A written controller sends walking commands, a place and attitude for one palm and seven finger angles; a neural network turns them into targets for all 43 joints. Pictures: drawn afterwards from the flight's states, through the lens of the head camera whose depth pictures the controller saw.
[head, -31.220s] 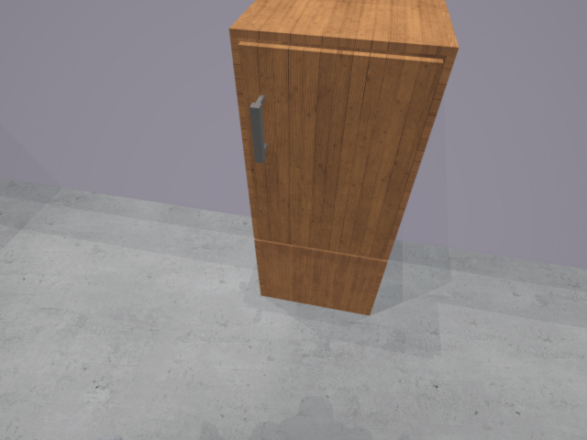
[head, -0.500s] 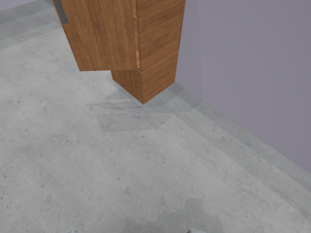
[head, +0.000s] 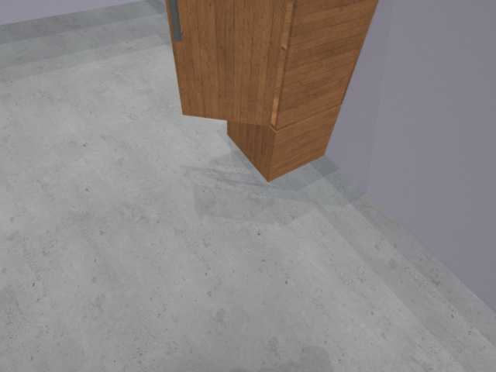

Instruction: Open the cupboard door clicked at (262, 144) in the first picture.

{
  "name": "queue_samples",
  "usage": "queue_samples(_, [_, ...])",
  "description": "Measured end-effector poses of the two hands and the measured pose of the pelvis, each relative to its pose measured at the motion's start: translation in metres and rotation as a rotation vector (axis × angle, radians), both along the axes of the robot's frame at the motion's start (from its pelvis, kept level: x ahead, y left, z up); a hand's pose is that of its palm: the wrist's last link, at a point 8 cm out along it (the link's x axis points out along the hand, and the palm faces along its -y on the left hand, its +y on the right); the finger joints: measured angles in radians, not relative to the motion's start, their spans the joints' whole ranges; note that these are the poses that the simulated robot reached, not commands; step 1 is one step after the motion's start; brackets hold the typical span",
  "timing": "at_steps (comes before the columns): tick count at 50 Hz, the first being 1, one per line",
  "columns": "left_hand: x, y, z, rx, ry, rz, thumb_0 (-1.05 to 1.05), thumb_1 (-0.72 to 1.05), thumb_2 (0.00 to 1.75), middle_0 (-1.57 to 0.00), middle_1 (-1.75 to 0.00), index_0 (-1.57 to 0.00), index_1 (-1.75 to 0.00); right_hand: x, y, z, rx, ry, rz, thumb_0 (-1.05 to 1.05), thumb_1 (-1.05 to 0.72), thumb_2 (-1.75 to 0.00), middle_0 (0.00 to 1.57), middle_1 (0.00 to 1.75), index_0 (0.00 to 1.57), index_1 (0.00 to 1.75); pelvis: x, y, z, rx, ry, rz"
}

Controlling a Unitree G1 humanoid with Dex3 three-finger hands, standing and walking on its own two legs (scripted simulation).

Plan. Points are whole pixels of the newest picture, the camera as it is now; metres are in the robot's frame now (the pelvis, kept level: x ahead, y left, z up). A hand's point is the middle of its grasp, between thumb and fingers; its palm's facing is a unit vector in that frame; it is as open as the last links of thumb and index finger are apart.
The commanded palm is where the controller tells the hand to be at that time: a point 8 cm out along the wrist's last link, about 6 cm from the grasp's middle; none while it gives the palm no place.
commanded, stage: take the last steps up to it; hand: left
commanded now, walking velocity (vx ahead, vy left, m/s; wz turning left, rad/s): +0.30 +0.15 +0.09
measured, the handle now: (176, 15) +1.09 +0.33 +0.04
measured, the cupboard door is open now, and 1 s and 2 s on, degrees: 49 49 49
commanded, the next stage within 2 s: come to a stop and stand still in 1.26 s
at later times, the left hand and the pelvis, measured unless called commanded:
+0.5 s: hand (172, 286) +0.29 +0.18 -0.15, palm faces -0.02 -0.98 -0.20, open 7.4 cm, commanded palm none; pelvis +0.16 +0.01 -0.01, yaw +1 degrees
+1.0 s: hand (130, 300) +0.26 +0.26 -0.18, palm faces +0.13 -0.98 -0.16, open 7.4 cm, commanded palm none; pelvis +0.35 +0.10 +0.00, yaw +1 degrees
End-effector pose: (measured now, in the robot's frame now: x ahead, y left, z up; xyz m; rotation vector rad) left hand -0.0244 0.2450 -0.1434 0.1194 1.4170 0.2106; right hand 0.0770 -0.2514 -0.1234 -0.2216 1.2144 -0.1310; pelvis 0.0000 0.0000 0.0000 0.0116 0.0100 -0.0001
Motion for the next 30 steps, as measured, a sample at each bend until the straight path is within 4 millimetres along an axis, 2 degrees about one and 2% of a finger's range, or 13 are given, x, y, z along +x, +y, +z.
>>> queue_samples(3, [0.004, 0.018, -0.003, 0.007, 0.055, 0.004, 0.01, 0.92, 0.90, -0.20, -0.29, -0.20, -0.30, 0.012, 0.015, 0.000, -0.012, -0.037, 0.000, 0.01, -0.91, -0.89, 0.20, 0.30, 0.20, 0.30, 0.011, 0.012, -0.002, 0.003, -0.008, -0.010])
queue_samples(6, [0.033, 0.028, 0.004, 0.011, 0.026, -0.012, 0.01, 0.92, 0.90, -0.20, -0.29, -0.20, -0.30, 0.008, 0.030, 0.001, -0.001, -0.012, -0.012, 0.00, -0.91, -0.89, 0.20, 0.30, 0.20, 0.30, 0.025, 0.021, 0.004, -0.001, -0.005, -0.005])
queue_samples(13, [0.136, 0.028, 0.021, 0.013, -0.148, -0.060, 0.01, 0.92, 0.90, -0.20, -0.29, -0.19, -0.30, -0.019, 0.060, -0.006, 0.066, 0.154, -0.048, 0.00, -0.91, -0.89, 0.20, 0.30, 0.20, 0.30, 0.065, 0.029, 0.013, 0.003, -0.006, 0.016])
queue_samples(18, [0.215, 0.012, 0.024, 0.006, -0.229, -0.124, 0.01, 0.91, 0.90, -0.20, -0.29, -0.19, -0.30, -0.032, 0.068, -0.016, 0.109, 0.267, -0.109, 0.00, -0.91, -0.89, 0.20, 0.30, 0.20, 0.30, 0.102, 0.026, 0.008, 0.017, -0.012, 0.006])
queue_samples(22, [0.277, -0.007, 0.020, 0.006, -0.289, -0.177, 0.01, 0.91, 0.90, -0.20, -0.29, -0.19, -0.30, -0.032, 0.065, -0.029, 0.131, 0.344, -0.159, 0.01, -0.91, -0.89, 0.20, 0.30, 0.20, 0.30, 0.138, 0.017, -0.005, 0.027, -0.016, -0.006])
queue_samples(25, [0.303, -0.016, 0.020, 0.006, -0.341, -0.164, 0.01, 0.91, 0.90, -0.20, -0.29, -0.20, -0.30, -0.016, 0.057, -0.033, 0.134, 0.388, -0.162, 0.01, -0.91, -0.89, 0.20, 0.30, 0.20, 0.30, 0.158, 0.010, -0.008, 0.011, -0.033, 0.016])
queue_samples(27, [0.305, -0.019, 0.023, 0.007, -0.338, -0.129, 0.01, 0.91, 0.90, -0.20, -0.29, -0.20, -0.30, 0.008, 0.049, -0.029, 0.122, 0.383, -0.145, 0.01, -0.91, -0.89, 0.20, 0.30, 0.20, 0.30, 0.171, 0.008, -0.003, 0.007, -0.038, 0.031])
queue_samples(30, [0.296, -0.017, 0.026, 0.011, -0.286, -0.067, 0.00, 0.92, 0.90, -0.20, -0.29, -0.20, -0.30, 0.059, 0.038, -0.020, 0.099, 0.321, -0.119, 0.01, -0.91, -0.89, 0.20, 0.30, 0.20, 0.30, 0.189, 0.008, 0.007, 0.004, -0.025, 0.035])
